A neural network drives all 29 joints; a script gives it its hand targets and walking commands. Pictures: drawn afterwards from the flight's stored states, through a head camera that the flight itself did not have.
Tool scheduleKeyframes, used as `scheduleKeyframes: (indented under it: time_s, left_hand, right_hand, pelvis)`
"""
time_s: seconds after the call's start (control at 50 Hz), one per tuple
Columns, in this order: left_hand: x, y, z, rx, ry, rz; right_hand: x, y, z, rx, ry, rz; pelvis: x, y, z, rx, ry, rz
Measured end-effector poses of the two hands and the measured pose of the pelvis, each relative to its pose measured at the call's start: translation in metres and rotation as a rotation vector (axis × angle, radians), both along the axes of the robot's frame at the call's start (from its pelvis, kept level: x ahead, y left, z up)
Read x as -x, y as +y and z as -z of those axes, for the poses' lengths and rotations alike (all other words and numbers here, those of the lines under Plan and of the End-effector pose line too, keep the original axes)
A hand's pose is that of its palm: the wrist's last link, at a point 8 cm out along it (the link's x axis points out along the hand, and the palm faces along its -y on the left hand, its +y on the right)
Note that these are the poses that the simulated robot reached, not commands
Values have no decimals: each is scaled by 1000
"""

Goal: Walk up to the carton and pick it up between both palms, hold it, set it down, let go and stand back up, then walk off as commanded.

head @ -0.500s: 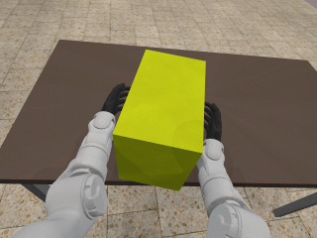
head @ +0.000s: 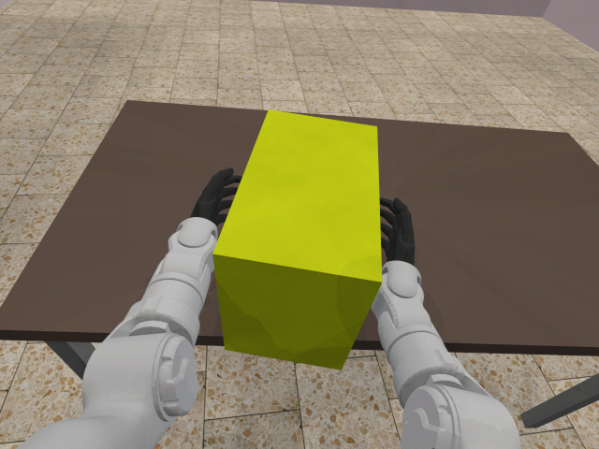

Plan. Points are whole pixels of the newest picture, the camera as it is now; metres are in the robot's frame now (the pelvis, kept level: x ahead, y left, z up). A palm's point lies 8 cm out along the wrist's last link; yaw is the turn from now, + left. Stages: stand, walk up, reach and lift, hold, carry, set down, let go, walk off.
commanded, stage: reach and lift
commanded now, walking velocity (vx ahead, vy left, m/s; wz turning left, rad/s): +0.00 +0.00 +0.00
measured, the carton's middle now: (303, 234) +0.44 -0.03 +0.03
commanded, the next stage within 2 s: hold in 1.90 s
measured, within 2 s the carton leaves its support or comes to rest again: neither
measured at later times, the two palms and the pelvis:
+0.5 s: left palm (193, 195) +0.42 +0.13 +0.14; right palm (402, 210) +0.39 -0.14 +0.14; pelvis +0.02 +0.00 +0.00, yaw +1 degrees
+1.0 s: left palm (177, 201) +0.36 +0.14 +0.18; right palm (410, 223) +0.35 -0.14 +0.16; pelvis -0.01 +0.00 +0.00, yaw +1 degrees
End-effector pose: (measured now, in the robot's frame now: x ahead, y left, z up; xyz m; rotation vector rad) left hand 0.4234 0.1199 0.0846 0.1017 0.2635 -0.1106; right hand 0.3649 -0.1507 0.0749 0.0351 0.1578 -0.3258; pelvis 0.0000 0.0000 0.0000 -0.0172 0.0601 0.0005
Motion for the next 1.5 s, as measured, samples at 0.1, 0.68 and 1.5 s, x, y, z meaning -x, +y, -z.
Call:
scheduleKeyframes:
  time_s: [0.1, 0.68, 1.5]
  left_hand:
    - [4, 5, -15, 12, -22, -35]
    - [21, 14, -61, 31, -84, -138]
    - [43, 0, -102, 18, -67, -205]
  right_hand:
    - [-4, 4, -18, -5, -26, -27]
    - [-18, 8, -74, 6, -76, -135]
    - [-13, -5, -107, 16, -71, -202]
  pelvis:
    - [5, 1, 0, -3, -17, -3]
    - [-19, -2, 0, 0, -202, -28]
    - [1, -27, 1, -19, -230, -39]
